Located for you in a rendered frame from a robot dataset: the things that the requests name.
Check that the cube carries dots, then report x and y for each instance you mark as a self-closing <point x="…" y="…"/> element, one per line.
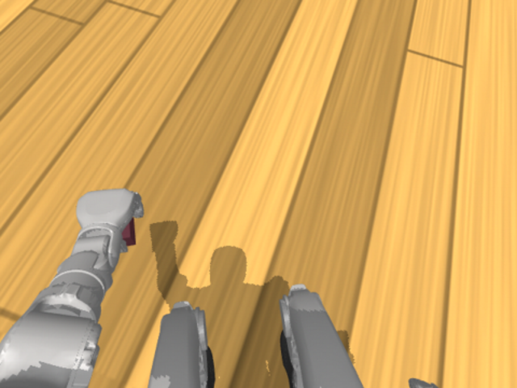
<point x="129" y="233"/>

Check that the left robot arm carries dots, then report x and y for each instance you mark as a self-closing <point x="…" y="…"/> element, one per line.
<point x="54" y="343"/>

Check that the right robot foot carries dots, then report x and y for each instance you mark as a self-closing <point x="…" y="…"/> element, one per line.
<point x="286" y="360"/>

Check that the left robot hand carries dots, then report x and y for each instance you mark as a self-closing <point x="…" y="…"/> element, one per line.
<point x="114" y="207"/>

